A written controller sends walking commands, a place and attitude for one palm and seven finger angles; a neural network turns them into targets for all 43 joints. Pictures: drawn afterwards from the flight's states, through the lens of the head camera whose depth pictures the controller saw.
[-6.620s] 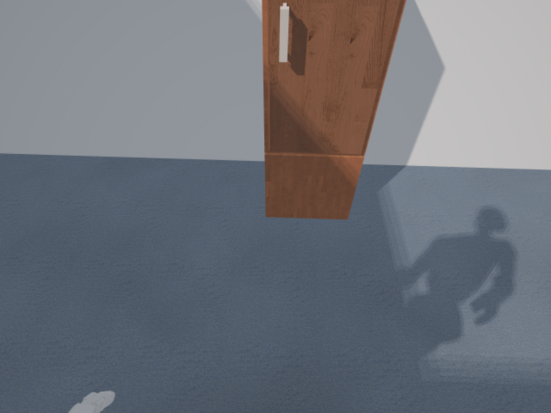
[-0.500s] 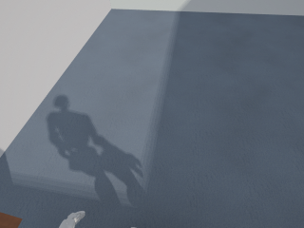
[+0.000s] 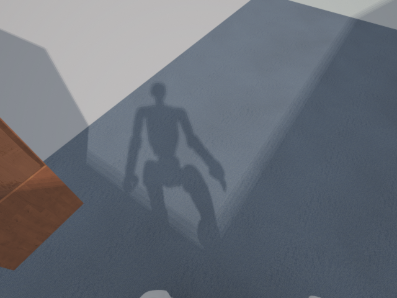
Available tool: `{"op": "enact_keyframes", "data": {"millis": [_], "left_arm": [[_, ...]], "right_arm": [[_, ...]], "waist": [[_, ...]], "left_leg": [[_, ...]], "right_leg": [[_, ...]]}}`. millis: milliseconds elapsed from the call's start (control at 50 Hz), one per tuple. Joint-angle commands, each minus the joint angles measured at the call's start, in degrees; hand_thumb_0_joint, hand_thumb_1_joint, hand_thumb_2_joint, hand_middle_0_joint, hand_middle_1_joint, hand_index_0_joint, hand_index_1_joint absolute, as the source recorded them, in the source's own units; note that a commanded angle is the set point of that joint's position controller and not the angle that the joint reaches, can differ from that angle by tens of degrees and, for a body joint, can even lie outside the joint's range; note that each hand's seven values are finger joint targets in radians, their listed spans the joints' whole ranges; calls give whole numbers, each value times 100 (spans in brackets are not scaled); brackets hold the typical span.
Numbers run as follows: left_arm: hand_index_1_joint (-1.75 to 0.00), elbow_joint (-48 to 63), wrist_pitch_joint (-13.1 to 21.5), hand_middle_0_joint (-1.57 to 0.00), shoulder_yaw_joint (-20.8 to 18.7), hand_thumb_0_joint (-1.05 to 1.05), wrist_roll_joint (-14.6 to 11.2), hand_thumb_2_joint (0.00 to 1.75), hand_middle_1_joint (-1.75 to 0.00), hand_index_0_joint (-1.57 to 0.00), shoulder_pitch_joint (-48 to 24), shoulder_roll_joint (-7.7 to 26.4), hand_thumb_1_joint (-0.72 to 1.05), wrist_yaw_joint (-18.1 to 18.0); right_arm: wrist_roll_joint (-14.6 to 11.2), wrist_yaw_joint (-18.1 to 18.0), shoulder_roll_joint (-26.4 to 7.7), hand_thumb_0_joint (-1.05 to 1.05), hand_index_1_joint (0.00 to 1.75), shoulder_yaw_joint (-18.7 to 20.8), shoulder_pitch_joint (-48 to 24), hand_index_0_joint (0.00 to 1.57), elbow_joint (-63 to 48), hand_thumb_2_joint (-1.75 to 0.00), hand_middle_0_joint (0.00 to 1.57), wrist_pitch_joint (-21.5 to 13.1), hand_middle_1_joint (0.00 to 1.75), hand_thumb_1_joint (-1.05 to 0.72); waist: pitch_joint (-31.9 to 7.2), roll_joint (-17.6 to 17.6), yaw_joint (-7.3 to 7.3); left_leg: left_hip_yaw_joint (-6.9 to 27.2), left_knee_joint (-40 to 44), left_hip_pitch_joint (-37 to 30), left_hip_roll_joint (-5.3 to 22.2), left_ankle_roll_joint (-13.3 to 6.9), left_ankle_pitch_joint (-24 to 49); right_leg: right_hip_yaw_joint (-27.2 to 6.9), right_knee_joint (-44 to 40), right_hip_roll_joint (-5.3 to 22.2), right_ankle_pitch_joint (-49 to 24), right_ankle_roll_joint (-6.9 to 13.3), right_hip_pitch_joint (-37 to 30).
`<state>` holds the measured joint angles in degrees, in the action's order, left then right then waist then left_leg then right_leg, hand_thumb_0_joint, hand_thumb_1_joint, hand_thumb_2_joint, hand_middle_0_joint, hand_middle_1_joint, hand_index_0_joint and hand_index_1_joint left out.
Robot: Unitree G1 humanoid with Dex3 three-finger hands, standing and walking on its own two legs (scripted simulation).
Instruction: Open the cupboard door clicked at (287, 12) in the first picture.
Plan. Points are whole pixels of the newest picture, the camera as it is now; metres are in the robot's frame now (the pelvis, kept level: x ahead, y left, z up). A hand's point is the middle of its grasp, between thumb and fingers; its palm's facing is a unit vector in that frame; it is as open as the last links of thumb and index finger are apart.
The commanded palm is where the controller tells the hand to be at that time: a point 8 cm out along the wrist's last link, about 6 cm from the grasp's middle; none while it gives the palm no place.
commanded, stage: turn to face it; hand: left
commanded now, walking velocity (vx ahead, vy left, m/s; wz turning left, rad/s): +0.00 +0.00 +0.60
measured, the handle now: out of the picture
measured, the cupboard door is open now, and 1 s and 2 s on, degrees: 0 0 0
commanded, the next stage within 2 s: take the last steps up to it in 1.70 s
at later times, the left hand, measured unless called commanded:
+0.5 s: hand out of the picture +0.10 +0.24 -0.14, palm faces +0.27 -0.92 -0.28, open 7.4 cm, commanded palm none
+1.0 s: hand out of the picture -0.11 +0.16 -0.16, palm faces +0.61 -0.75 -0.27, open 7.4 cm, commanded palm none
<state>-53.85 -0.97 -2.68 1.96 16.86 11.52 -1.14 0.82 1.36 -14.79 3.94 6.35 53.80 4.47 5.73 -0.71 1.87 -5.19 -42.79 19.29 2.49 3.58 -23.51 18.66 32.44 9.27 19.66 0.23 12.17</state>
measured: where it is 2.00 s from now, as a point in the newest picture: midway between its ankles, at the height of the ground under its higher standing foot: outside the picture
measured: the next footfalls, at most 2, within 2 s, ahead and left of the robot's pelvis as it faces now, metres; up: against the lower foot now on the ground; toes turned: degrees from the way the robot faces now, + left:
left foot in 0.04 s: +0.02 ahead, +0.12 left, +0.00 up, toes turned +8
right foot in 0.54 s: +0.08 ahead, -0.11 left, +0.00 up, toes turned +17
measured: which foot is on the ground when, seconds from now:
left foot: up 0.00-0.02, down 0.04-0.54, up 0.56-1.00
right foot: down 0.00-0.04, up 0.06-0.52, down 0.54-1.00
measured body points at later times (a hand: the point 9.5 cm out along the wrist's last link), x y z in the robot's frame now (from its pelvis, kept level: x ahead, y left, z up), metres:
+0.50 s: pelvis +0.00 +0.00 +0.00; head +0.05 +0.00 +0.45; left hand +0.08 +0.28 -0.12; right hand +0.12 -0.24 -0.15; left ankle -0.01 +0.12 -0.73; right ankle +0.04 -0.13 -0.71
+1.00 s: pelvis -0.02 -0.02 +0.00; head +0.02 -0.01 +0.45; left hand -0.14 +0.20 -0.14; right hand +0.22 -0.19 -0.14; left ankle -0.09 +0.08 -0.70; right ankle +0.05 -0.12 -0.73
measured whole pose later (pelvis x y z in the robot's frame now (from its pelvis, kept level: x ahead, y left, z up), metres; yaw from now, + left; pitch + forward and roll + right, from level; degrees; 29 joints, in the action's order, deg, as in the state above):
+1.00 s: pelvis -0.02 -0.02 +0.00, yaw +37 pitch -1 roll +1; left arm -52.9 -1.3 -2.8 2.0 15.6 12.4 -1.2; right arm 0.8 1.6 -15.4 4.4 8.7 54.2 4.8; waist 5.2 -0.6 1.0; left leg -4.3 -45.8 20.5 2.7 3.8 -24.1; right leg 17.2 32.2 9.9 17.7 -0.4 12.2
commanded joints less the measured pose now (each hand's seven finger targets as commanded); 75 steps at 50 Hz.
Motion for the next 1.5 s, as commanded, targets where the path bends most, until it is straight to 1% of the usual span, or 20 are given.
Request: {"op": "enact_keyframes", "data": {"millis": [0, 20, 40, 60, 180, 360, 460, 500, 520, 540, 560, 620, 660, 920, 1000, 1040, 1060, 1180, 1400, 1480], "left_arm": [[-30, 321, 41, -20, -330, 0, -110, 90, -30, -20, 5, 1190, 90, -20], [-30, 563, 28, -20, -284, 0, -157, 90, -30, -20, -83, 875, 90, 35], [-30, 795, -12, -20, -174, 0, -115, 90, -30, -20, -488, 705, 90, 13], [-30, 833, -71, -20, -186, 0, -81, 90, -30, -20, -742, 849, 90, -10], [-30, 501, -93, -20, -267, 0, -100, 90, -30, -20, -457, 816, 90, 59], [-30, 936, -57, -20, -213, 0, -132, 90, -30, -20, -1252, 732, 90, 5], [-30, 924, 25, -20, -186, 0, -195, 90, -30, -20, -870, 730, 90, -27], [-30, 811, 142, -20, -254, 0, -171, 90, -30, -20, -342, 992, 90, -63], [-30, 811, 190, -20, -368, 0, -71, 90, -30, -20, -247, 1591, 90, -124], [-30, 852, 146, -20, -337, 0, -93, 90, -30, -20, -225, 1694, 90, -127], [-30, 916, 134, -20, -303, 0, -109, 90, -30, -20, -505, 1412, 90, -148], [-30, 1026, 146, -20, -152, 0, -124, 90, -30, -20, -1161, 938, 90, -92], [-30, 946, 163, -20, -141, 0, -112, 90, -30, -20, -1007, 878, 90, -83], [-30, 472, 88, -20, -312, 0, -10, 90, -30, -20, -48, 1310, 90, -78], [-30, 422, 7, -20, -340, 0, -93, 90, -30, -20, -112, 1268, 90, -30], [-30, 803, -49, -20, -175, 0, -127, 90, -30, -20, -413, 662, 90, 13], [-30, 870, -105, -20, -167, 0, -88, 90, -30, -20, -709, 859, 90, -9], [-30, 456, -88, -20, -254, 0, -96, 90, -30, -20, -432, 862, 90, 63], [-30, 747, -84, -20, -193, 0, -129, 90, -30, -20, -998, 672, 90, -21], [-30, 696, -32, -20, -158, 0, -179, 90, -30, -20, -663, 593, 90, -53]], "right_arm": [[12, -9, -652, 0, 30, 149, 572, 20, -416, -90, 20, -315, 30, -90], [43, -51, -1323, 0, 30, 318, 934, 20, -402, -90, 20, -373, 30, -90], [-28, -93, -1634, 0, 30, 373, 1286, 20, -260, -90, 20, -335, 30, -90], [-18, -127, -1493, 0, 30, 327, 1275, 20, -199, -90, 20, -315, 30, -90], [15, -197, -997, 0, 30, 174, 224, 20, -554, -90, 20, -402, 30, -90], [61, -175, -1011, 0, 30, 272, 742, 20, -488, -90, 20, -361, 30, -90], [57, -168, -1011, 0, 30, 318, 522, 20, -571, -90, 20, -316, 30, -90], [-19, -142, -762, 0, 30, 290, 524, 20, -615, -90, 20, -324, 30, -90], [-59, -116, -290, 0, 30, 218, 731, 20, -707, -90, 20, -328, 30, -90], [7, -142, -542, 0, 30, 269, 667, 20, -760, -90, 20, -296, 30, -90], [22, -122, -656, 0, 30, 319, 654, 20, -688, -90, 20, -221, 30, -90], [66, 4, -517, 0, 30, 298, 856, 20, -335, -90, 20, -102, 30, -90], [51, 43, -429, 0, 30, 280, 899, 20, -279, -90, 20, -77, 30, -90], [-19, 43, -268, 0, 30, 77, -32, 20, -515, -90, 20, -161, 30, -90], [-2, 26, -541, 0, 30, 135, 642, 20, -412, -90, 20, -296, 30, -90], [-2, -66, -1640, 0, 30, 383, 1278, 20, -315, -90, 20, -350, 30, -90], [-3, -84, -1622, 0, 30, 361, 1427, 20, -217, -90, 20, -313, 30, -90], [16, -198, -980, 0, 30, 144, 343, 20, -531, -90, 20, -413, 30, -90], [72, -189, -897, 0, 30, 212, 791, 20, -429, -90, 20, -337, 30, -90], [83, -183, -856, 0, 30, 222, 669, 20, -454, -90, 20, -304, 30, -90]], "waist": [[-1271, -372, -379], [-1456, 1373, -604], [-1468, 1747, -742], [-1219, 1102, -715], [-741, 879, -205], [-820, 1010, -452], [-990, 1009, -234], [-1262, 297, 24], [-1382, -1579, 29], [-1312, -1481, 40], [-1013, -920, -91], [-354, -829, -404], [-301, -845, -395], [-637, -1196, 82], [-1112, -437, -328], [-1278, 2035, -687], [-1200, 1314, -731], [-797, 935, -233], [-734, 953, -440], [-897, 1030, -279]], "left_leg": [[104, 2001, -1441, 105, -296, 1775], [2050, 2087, -2595, 1535, -976, 3865], [2643, 2026, -2628, 2275, -1604, 5783], [2176, 1981, -2279, 2202, -1671, 5322], [1493, 2192, -1229, 994, -1163, 4080], [2484, 2092, -1353, 948, -1393, 3771], [2802, 1643, -698, 701, -1213, 3968], [2493, 959, 254, 237, -712, 2483], [1316, -366, 1493, -625, -179, -271], [1082, -1522, 1524, -618, -88, -1263], [1242, -2226, 1357, -402, -112, -890], [892, -2947, 1373, -155, 6, 144], [759, -2938, 1383, -126, 65, 440], [-12, -307, 538, 7, 20, -219], [19, 1807, -1143, -25, -181, 1322], [2843, 2257, -2278, 2148, -1331, 4803], [2454, 2142, -1970, 2258, -1555, 4497], [1613, 2273, -1222, 989, -1140, 3703], [2678, 2402, -1101, 990, -1431, 2599], [2832, 2134, -693, 836, -1359, 3018]], "right_leg": [[-662, 826, 1039, -2701, 50, -157], [-492, 2130, 224, 154, -452, 1605], [-1072, 2970, -106, 2026, -574, 2324], [-1439, 3326, -6, 1703, -496, 2273], [-1723, 3418, -213, 259, -630, 1901], [-1891, 2067, -533, 546, -653, 1714], [-1778, 330, -872, 48, -513, 338], [-2143, -1245, -328, -1126, -418, -1193], [-3723, -1583, 1375, -1730, 140, -2081], [-4055, -1504, 2098, -2359, 726, -1302], [-3550, -1561, 1882, -1977, 834, -686], [-2331, -1570, 932, -1405, 484, -78], [-1882, -1561, 793, -1490, 374, -106], [-1304, -999, 1365, -2645, 696, -738], [-736, 417, 1137, -2127, 112, -57], [-931, 2686, -105, 2070, -592, 2299], [-1400, 3189, -14, 1824, -483, 2181], [-1737, 3476, -201, 218, -591, 1964], [-1869, 1931, -545, 573, -562, 1535], [-1794, 735, -805, 387, -430, 560]]}}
